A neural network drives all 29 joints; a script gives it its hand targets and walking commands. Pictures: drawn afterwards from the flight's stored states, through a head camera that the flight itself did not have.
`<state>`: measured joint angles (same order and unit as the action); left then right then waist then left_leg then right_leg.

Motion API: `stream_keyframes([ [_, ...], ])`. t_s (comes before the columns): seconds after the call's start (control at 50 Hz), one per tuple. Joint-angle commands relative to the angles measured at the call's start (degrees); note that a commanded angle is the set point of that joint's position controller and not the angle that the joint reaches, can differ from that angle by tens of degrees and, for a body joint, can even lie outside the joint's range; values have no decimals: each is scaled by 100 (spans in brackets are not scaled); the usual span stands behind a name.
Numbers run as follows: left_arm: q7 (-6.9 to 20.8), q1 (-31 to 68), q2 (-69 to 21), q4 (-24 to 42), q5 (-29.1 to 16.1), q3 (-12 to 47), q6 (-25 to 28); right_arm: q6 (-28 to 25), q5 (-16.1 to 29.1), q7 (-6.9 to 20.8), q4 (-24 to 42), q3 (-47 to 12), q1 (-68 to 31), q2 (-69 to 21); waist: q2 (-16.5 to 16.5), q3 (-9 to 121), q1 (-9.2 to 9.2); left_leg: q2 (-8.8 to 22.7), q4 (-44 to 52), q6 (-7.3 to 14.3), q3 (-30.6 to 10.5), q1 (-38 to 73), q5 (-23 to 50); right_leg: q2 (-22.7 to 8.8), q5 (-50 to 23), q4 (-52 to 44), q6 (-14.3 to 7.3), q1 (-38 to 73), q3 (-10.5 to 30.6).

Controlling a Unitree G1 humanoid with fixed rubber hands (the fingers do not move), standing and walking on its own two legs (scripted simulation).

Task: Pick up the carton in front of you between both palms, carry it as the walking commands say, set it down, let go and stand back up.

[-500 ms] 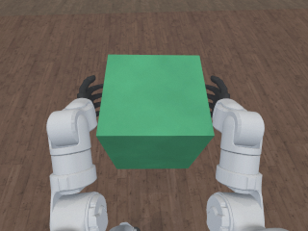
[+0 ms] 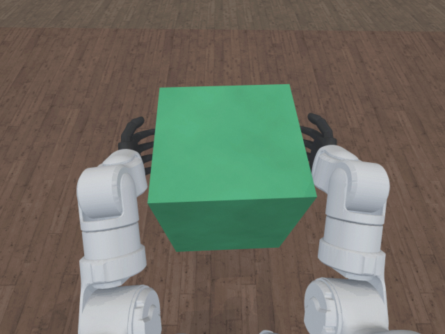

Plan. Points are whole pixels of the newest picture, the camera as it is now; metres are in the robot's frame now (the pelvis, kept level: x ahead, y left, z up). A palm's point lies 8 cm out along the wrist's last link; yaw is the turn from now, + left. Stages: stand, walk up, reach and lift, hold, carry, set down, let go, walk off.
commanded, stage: carry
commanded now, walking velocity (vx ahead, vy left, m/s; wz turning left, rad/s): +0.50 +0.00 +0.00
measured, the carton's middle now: (226, 177) +0.37 +0.02 +0.08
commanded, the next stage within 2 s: none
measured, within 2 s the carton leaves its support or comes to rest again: neither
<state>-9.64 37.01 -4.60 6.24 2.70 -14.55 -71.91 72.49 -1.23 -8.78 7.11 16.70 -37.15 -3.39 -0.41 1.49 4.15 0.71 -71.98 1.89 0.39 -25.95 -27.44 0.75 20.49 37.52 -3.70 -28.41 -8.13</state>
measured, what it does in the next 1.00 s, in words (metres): climbs: left foot, then right foot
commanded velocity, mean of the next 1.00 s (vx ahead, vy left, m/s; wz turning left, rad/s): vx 0.50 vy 0.00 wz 0.00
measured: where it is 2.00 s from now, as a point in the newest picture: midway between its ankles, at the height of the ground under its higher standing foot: (231, 137)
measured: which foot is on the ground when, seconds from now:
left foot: up 0.00-0.28, down 0.30-0.72, up 0.74-1.00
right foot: down 0.00-0.32, up 0.34-0.68, down 0.70-1.00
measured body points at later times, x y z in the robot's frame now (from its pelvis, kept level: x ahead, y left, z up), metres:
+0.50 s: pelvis +0.29 +0.04 +0.04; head +0.33 +0.04 +0.49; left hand +0.67 +0.15 +0.17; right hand +0.64 -0.15 +0.17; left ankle +0.31 +0.12 -0.69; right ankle +0.27 -0.08 -0.59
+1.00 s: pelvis +0.58 -0.01 +0.08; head +0.62 -0.01 +0.53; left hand +0.94 +0.17 +0.23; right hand +0.96 -0.14 +0.23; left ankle +0.68 +0.12 -0.59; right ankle +0.54 -0.09 -0.66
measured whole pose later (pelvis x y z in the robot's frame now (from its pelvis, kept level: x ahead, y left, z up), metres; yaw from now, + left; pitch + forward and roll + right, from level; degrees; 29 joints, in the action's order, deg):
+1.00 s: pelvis +0.58 -0.01 +0.08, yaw +0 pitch +5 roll +0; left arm -10.1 38.3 -3.6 6.3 -0.5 -15.3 -70.6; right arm 71.7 -4.2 -8.1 10.1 17.3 -37.3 -5.5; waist -0.4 2.1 5.0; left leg 3.2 -58.5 1.9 3.1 -43.4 -19.8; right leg 0.2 24.1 26.3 -2.5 -14.1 -6.6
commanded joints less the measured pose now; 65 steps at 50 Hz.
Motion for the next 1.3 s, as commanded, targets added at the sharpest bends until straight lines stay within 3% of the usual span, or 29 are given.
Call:
stream_keyframes([
  [0.0, 792, 4543, -5190, 898, -2409, 4096, 90, -89, 1167, 492, 190, -3449, -3579, -4763, 111, 2624, -17, 214, -692, 146, -265, -2150, 347, -1692, -1888, -1315, -986, 3645, 2868],
  [0.12, 819, 4401, -5001, 811, -2542, 4024, 143, -168, 918, 337, 282, -3519, -3455, -4522, 567, 2448, -18, 299, 1017, -10, 157, -2171, 625, -1563, -1719, -1718, -990, 3501, 1901],
  [0.2, 783, 3779, -4673, 227, -2198, 3738, 11, -41, 929, 347, 15, -3574, -3211, -4365, 937, 2112, -44, -28, 2852, 27, 858, -1035, 940, -1290, -2564, -1675, -684, 2999, 1030],
  [0.22, 782, 3707, -4642, 114, -2119, 3676, -8, -21, 977, 376, -49, -3591, -3236, -4385, 1029, 2083, -106, -204, 3158, 81, 1120, -608, 869, -1266, -2958, -1508, -581, 2870, 869],
  [0.26, 771, 3686, -4648, 24, -2005, 3611, -35, -20, 1121, 441, -209, -3603, -3281, -4508, 768, 2502, -653, -620, 3886, 264, 1552, 1458, 1274, -1053, -4185, -150, -231, 2200, 202],
  [0.28, 760, 3740, -4597, 14, -1902, 3561, -45, -36, 1186, 469, -317, -3578, -3205, -4539, 299, 2979, -1025, -107, 3944, 418, 673, 2972, 1036, -862, -3307, 976, 53, 1328, 58],
  [0.3, 762, 3645, -4634, -44, -1819, 3449, -76, -67, 1220, 472, -362, -3543, -3236, -4467, -1304, 3242, -1018, 1602, 4833, 1195, -2777, 3771, 213, -150, -1363, 2660, 371, -209, 107],
  [0.32, 748, 3854, -4599, 17, -1731, 3406, -58, -88, 1327, 508, -282, -3636, -3420, -4726, -1755, 3038, -1017, 1918, 5423, 1665, -4167, 4153, 1290, 416, 887, 3836, 330, -1400, 642],
  [0.36, 685, 3891, -4828, 36, -1543, 3255, 18, -138, 1828, 621, 205, -4052, -4068, -5275, -344, 2735, -935, 1815, 4675, 1600, -3004, 3758, 2559, -102, 733, 4724, 106, -2038, 1028],
  [0.38, 660, 3823, -4907, 55, -1449, 3211, 61, -197, 2056, 673, 424, -4230, -4411, -5490, -63, 2652, -868, 1664, 4659, 1349, -2495, 3492, 2623, -251, 531, 4448, 72, -2036, 1059],
  [0.42, 609, 3745, -4923, 155, -1305, 3237, 150, -309, 2339, 741, 646, -4423, -4697, -5725, -288, 2704, -716, 1484, 4876, 1070, -1907, 3219, 2191, -346, 225, 3830, 57, -1767, 992],
  [0.52, 475, 3532, -4513, 498, -1163, 3391, 245, -359, 2397, 724, 777, -4365, -4286, -5285, -532, 2523, -791, 1412, 5113, 1191, -1122, 3242, 2356, -423, 51, 2320, 169, -1909, 654],
  [0.6, 461, 3392, -4195, 487, -1246, 3443, 84, -200, 2058, 642, 419, -4095, -3721, -4793, -832, 2237, -740, 1169, 5130, 846, -246, 2661, 2989, -144, -378, 471, 143, -664, -23],
  [0.66, 536, 3369, -4158, 185, -1410, 3441, -33, -59, 1768, 591, 114, -3888, -3434, -4582, -583, 2596, -188, 927, 3555, 370, 495, 1993, 4534, 420, -687, -595, -49, 1723, -676],
  [0.68, 563, 3216, -4187, 14, -1468, 3416, -50, -20, 1685, 575, 64, -3798, -3478, -4457, -152, 3078, 109, 724, 2373, 126, 676, 1124, 3742, -97, -297, -573, -186, 3231, 252],
  [0.7, 562, 3278, -4093, -75, -1465, 3384, -49, 30, 1602, 563, 54, -3693, -3437, -4504, 1417, 3476, 44, 73, 723, -187, 608, -442, 1865, -1786, 428, -1306, -949, 4228, 3538],
  [0.72, 587, 3353, -4311, -75, -1583, 3399, -52, 52, 1531, 556, 36, -3597, -3581, -4448, 1749, 3060, 125, -511, -306, -167, 175, -1715, -227, -2006, -470, -1928, -1380, 4417, 4830],
  [0.76, 704, 4031, -4842, 335, -2005, 3748, -20, 4, 1351, 530, -49, -3450, -3619, -4696, 342, 2770, 118, -23, -1252, 54, -210, -2305, -4, -1958, -1927, -1208, -1349, 4076, 3725],
  [0.78, 749, 4310, -5045, 534, -2151, 3869, 27, -33, 1276, 521, -33, -3425, -3620, -4815, 48, 2650, 61, 149, -974, 101, -257, -2266, 202, -1819, -2049, -1202, -1147, 3732, 3238],
  [0.82, 825, 4753, -5366, 774, -2457, 4068, 132, -124, 1127, 483, 24, -3419, -3714, -4923, 329, 2649, -82, 249, -482, 129, -210, -2060, 448, -1632, -1384, -1420, -857, 3421, 2689],
  [0.88, 850, 4697, -5277, 860, -2565, 4087, 199, -208, 1008, 402, 170, -3498, -3684, -4813, 568, 2595, -55, 256, 42, 51, 28, -2251, 569, -1612, -1305, -1656, -951, 3441, 2301],
  [1.02, 728, 3746, -4550, 226, -2109, 3663, -2, -19, 1009, 337, -8, -3575, -3276, -4340, 951, 2071, -42, -58, 2956, 63, 974, -995, 945, -1299, -2551, -1678, -657, 2971, 988],
  [1.08, 707, 3581, -4501, -8, -1903, 3526, -68, 11, 1156, 417, -360, -3520, -3180, -4424, 645, 2693, -764, -544, 3872, 334, 1422, 1977, 1279, -987, -4220, 203, -125, 2000, 102],
  [1.1, 704, 3650, -4468, -18, -1799, 3465, -83, -9, 1184, 443, -453, -3479, -3069, -4451, -92, 3109, -1141, 465, 4316, 641, -415, 3280, 223, -664, -2754, 1657, 181, 851, 13],
  [1.12, 720, 3638, -4569, -20, -1749, 3386, -94, -62, 1235, 449, -423, -3471, -3290, -4432, -1782, 3171, -1013, 1798, 5137, 1476, -3594, 4104, 559, 234, 134, 2990, 361, -884, 304],
  [1.14, 698, 3928, -4598, 70, -1683, 3376, -55, -69, 1382, 498, -244, -3611, -3460, -4740, -1529, 2976, -945, 1947, 5238, 1721, -4055, 4236, 1351, 288, 966, 4135, 245, -1690, 859],
  [1.18, 638, 3873, -4810, 60, -1490, 3214, 24, -149, 1896, 617, 216, -4047, -4178, -5316, -182, 2738, -938, 1750, 4627, 1521, -2827, 3699, 2636, -136, 656, 4581, 91, -2053, 1028],
  [1.22, 590, 3760, -4885, 129, -1331, 3191, 113, -269, 2263, 700, 542, -4327, -4642, -5651, -201, 2732, -749, 1513, 4817, 1144, -2069, 3286, 2255, -325, 296, 3927, 56, -1832, 1047],
  [1.28, 516, 3628, -4760, 305, -1194, 3293, 226, -361, 2449, 741, 721, -4403, -4582, -5587, -456, 2708, -723, 1459, 4977, 1160, -1632, 3207, 2035, -323, 240, 3310, 82, -1846, 808],
])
